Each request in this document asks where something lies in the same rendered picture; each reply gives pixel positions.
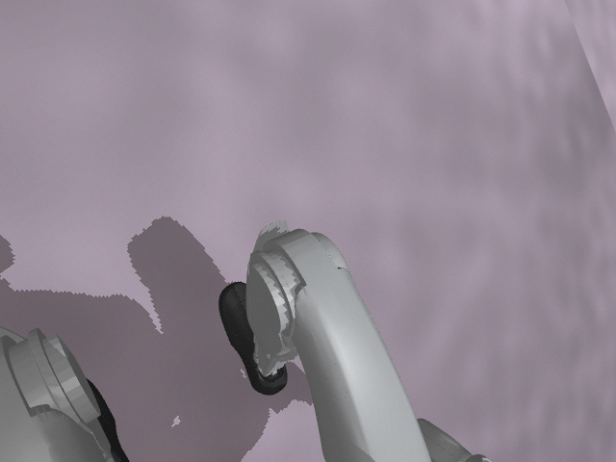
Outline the right robot hand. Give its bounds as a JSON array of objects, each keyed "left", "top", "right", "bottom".
[{"left": 417, "top": 419, "right": 472, "bottom": 462}]

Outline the left robot foot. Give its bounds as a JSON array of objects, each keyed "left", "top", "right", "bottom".
[{"left": 87, "top": 379, "right": 130, "bottom": 462}]

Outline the right robot foot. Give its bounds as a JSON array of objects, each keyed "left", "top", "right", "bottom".
[{"left": 218, "top": 282, "right": 288, "bottom": 396}]

